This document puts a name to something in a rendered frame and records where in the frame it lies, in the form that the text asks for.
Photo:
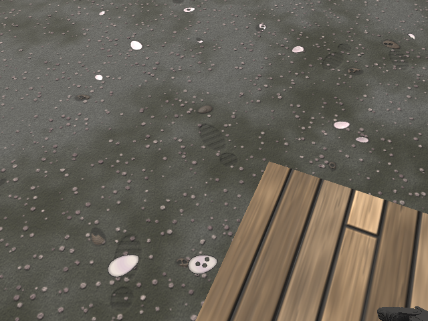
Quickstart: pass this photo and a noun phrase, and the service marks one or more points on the right robot hand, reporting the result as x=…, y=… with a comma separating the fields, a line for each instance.
x=402, y=314

